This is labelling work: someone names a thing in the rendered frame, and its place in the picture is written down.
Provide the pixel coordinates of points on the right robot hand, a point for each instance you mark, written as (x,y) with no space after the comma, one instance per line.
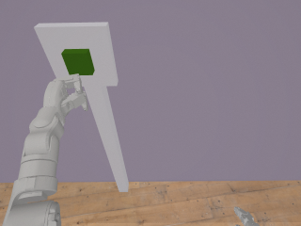
(245,217)

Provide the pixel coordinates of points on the robot left forearm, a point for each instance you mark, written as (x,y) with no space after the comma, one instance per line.
(37,176)

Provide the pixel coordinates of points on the left robot hand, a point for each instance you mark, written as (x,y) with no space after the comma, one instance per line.
(57,96)

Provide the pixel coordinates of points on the panel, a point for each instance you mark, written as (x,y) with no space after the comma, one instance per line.
(95,36)

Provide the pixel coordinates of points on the button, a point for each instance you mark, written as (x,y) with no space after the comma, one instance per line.
(78,61)

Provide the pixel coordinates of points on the robot left upper arm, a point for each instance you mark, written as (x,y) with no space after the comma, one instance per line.
(45,213)

